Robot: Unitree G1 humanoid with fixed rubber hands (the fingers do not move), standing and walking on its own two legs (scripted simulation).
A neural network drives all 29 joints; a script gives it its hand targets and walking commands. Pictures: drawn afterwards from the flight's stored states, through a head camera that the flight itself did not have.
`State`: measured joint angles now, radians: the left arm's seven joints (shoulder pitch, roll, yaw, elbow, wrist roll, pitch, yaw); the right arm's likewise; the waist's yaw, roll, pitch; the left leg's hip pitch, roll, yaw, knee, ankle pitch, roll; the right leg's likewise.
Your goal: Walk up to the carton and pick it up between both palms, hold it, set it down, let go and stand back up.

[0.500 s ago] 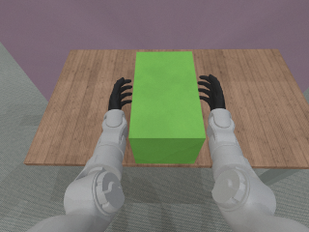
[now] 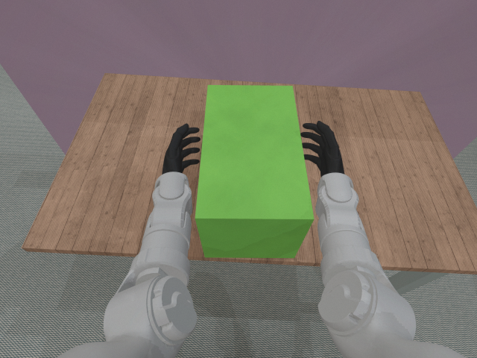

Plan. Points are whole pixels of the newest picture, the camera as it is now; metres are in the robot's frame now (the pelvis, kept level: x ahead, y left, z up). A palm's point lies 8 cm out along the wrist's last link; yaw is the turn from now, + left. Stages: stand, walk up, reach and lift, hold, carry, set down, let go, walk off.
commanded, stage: reach and lift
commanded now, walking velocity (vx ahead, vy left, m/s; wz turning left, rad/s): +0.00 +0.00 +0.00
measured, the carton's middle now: (249, 169) +0.46 +0.01 +0.00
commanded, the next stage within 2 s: none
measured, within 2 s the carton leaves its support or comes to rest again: leaves its support in 1.48 s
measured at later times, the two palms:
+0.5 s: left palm (176, 171) +0.41 +0.14 +0.05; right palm (331, 173) +0.41 -0.13 +0.06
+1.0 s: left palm (176, 171) +0.41 +0.14 +0.05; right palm (330, 175) +0.41 -0.13 +0.06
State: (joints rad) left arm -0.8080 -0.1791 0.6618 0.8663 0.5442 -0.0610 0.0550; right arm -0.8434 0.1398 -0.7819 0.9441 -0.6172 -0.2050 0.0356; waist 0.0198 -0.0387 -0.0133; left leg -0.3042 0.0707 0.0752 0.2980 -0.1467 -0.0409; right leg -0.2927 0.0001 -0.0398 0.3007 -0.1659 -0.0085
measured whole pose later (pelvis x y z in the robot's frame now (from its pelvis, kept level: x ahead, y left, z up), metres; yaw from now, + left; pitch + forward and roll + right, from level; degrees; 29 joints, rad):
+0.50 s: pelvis +0.00 +0.00 +0.00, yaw -1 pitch +10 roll +0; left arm -0.79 -0.19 0.63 0.83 0.53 -0.03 0.07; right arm -0.82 0.14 -0.77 0.92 -0.58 -0.20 0.06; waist 0.02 -0.03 -0.03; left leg -0.33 0.07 0.09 0.31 -0.15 -0.03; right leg -0.31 0.00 -0.04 0.30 -0.15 0.00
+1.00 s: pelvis +0.00 +0.01 +0.00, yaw -1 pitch +10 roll +0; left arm -0.77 -0.19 0.60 0.81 0.52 -0.01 0.08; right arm -0.81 0.13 -0.74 0.95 -0.56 -0.21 0.05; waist 0.01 -0.03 -0.03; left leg -0.33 0.07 0.10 0.31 -0.15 -0.03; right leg -0.30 -0.01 -0.05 0.27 -0.14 0.00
